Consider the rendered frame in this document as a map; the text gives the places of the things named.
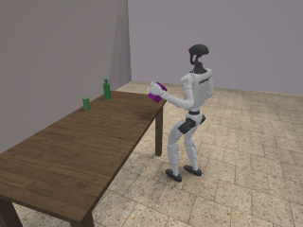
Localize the robot right upper arm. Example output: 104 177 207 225
205 68 214 97

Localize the robot left forearm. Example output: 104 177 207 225
159 90 191 109

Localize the right robot foot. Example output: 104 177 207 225
184 165 202 177

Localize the robot left hand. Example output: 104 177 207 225
147 81 163 96

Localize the robot head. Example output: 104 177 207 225
188 44 209 75

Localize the sponge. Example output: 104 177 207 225
148 82 167 103

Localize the robot left upper arm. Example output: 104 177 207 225
181 73 194 111

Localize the table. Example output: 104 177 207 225
0 90 167 227

